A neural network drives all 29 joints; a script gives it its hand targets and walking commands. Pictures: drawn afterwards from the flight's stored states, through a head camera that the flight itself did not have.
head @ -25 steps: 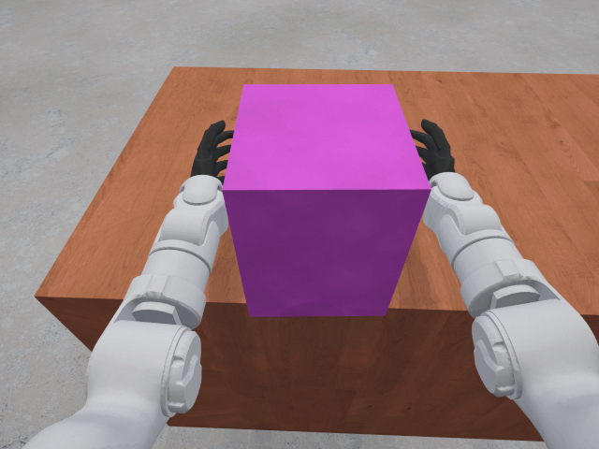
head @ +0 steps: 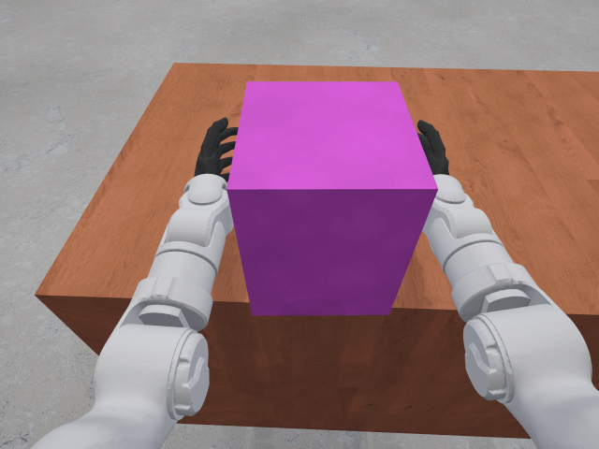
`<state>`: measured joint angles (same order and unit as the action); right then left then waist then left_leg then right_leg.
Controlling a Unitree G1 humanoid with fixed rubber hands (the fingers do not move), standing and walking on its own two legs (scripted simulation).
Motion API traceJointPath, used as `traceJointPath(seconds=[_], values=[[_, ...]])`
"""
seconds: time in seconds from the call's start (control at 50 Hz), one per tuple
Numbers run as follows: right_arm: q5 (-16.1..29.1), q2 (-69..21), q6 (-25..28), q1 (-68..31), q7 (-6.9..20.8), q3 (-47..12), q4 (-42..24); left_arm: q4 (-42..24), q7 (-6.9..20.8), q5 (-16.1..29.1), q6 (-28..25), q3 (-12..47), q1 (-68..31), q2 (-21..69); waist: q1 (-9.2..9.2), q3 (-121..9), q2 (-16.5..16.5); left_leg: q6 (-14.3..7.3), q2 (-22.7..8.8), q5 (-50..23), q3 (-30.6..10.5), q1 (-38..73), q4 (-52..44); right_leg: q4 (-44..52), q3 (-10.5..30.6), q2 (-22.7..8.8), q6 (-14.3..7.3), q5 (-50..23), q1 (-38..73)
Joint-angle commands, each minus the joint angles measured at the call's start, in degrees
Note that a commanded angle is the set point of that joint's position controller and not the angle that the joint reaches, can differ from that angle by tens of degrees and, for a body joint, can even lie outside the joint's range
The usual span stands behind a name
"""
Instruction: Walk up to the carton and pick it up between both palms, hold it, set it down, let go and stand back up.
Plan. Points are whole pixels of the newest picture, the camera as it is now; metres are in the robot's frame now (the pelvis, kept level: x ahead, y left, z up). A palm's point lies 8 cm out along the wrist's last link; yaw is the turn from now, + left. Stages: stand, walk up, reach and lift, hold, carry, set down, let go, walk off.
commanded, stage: reach and lift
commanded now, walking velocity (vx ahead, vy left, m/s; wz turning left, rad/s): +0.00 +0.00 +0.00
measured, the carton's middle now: (321, 204) +0.44 -0.02 +0.11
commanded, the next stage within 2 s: none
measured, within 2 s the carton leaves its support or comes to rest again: leaves its support in 1.22 s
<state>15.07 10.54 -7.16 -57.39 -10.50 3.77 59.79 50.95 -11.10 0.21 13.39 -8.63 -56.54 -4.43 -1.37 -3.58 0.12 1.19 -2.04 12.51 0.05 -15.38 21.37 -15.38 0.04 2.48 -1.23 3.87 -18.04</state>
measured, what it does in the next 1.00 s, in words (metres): stands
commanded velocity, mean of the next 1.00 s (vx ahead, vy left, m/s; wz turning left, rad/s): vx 0.00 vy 0.00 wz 0.00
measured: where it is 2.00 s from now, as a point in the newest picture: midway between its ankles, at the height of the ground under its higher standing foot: outside the picture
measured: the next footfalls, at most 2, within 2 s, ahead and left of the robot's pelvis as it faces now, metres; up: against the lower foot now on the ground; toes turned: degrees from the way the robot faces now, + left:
none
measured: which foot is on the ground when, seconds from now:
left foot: down 0.00-1.00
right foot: down 0.00-1.00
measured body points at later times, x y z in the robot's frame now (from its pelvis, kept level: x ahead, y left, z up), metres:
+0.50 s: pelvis +0.01 +0.00 +0.00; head +0.02 +0.02 +0.45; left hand +0.45 +0.13 +0.16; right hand +0.44 -0.17 +0.15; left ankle -0.03 +0.13 -0.75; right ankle +0.04 -0.10 -0.75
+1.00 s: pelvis +0.02 +0.01 +0.00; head +0.01 +0.03 +0.45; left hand +0.44 +0.13 +0.15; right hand +0.43 -0.16 +0.15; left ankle -0.03 +0.13 -0.75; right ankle +0.04 -0.10 -0.75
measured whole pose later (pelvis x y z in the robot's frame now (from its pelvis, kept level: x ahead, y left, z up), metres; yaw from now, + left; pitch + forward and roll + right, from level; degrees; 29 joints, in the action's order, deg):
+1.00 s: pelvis +0.02 +0.01 +0.00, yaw +2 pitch -2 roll -1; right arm -10.8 -0.1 0.9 -46.5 -1.3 25.4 51.5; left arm 36.9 -2.4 -21.0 18.0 -23.5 -47.2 5.5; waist -5.1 1.4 1.8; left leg 0.2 -0.8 13.5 -0.8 -2.5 18.5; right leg -14.7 -2.7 0.6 -0.1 6.7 -5.5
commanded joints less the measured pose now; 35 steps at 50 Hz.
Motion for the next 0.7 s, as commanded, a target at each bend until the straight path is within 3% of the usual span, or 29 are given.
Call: traceJointPath(seconds=[0.0, 0.18, 0.28, 0.32, 0.36, 0.38, 0.44, 0.68], values=[[-0.78, 1.59, 2.00, -26.44, 0.31, -0.11, -9.40, -8.19, 0.37, -0.32, -2.60, 2.31, -25.43, 2.66, -0.96, -29.33, -0.38, 2.16, 2.54, -17.04, 1.80, 6.07, -0.59, -2.67, -0.54, 0.61, 2.13, -15.53, 17.25], [-4.08, -2.10, 2.53, -26.59, 1.51, 1.94, -9.33, -8.14, 1.25, -2.54, -3.77, 0.67, -26.51, 5.57, -1.06, -29.00, -0.08, 2.05, 2.69, -17.42, 1.89, 7.09, -1.13, -2.01, -0.89, 0.19, 2.30, -14.89, 17.58], [-10.10, -7.54, 3.78, -25.78, 3.56, 5.89, -10.02, -9.69, 3.89, -7.78, -3.98, -3.61, -26.88, 8.80, -1.16, -27.42, 0.96, 1.68, 3.07, -17.54, 2.62, 8.90, -2.70, -1.39, -1.89, -0.64, 3.06, -15.29, 20.82], [-15.53, -14.96, 4.57, -25.77, 5.81, 8.81, -10.71, -10.29, 6.53, -12.28, -3.63, -6.34, -27.00, 13.47, -0.95, -26.43, 1.16, 1.52, 3.30, -16.98, 3.25, 9.82, -3.71, -1.11, -2.85, -1.12, 3.47, -15.38, 23.20], [-24.75, -33.25, 5.26, -27.04, 11.72, 11.20, -12.18, -9.07, 12.26, -18.88, -1.25, -7.46, -25.65, 28.99, -1.20, -27.44, 0.00, 2.15, 3.48, -15.30, 3.75, 8.95, -4.65, -1.02, -4.15, -1.29, 3.31, -17.31, 27.24], [-26.05, -32.93, 5.90, -24.67, 14.00, 11.15, -12.66, -10.16, 13.56, -19.50, -0.34, -7.08, -22.29, 29.96, -1.84, -27.86, -0.35, 2.30, 3.80, -14.68, 3.61, 8.58, -4.74, -1.75, -4.62, -1.07, 3.36, -19.57, 29.96], [-27.98, -33.81, 7.43, -21.69, 16.03, 10.51, -13.81, -11.17, 14.27, -20.33, 0.57, -7.17, -18.93, 30.15, -2.28, -22.93, 0.71, 1.45, 3.81, -14.37, 3.47, 7.04, -5.58, -3.87, -5.33, -1.10, 4.62, -24.75, 33.49], [-27.40, -33.05, 9.43, -17.74, 16.80, 8.53, -11.93, -13.08, 14.33, -19.62, 3.45, -3.24, -14.43, 32.16, -2.66, -14.66, 0.19, 1.79, 2.61, -17.07, 2.79, 12.24, -4.54, -3.12, -7.22, -0.79, 4.57, -19.91, 26.21]])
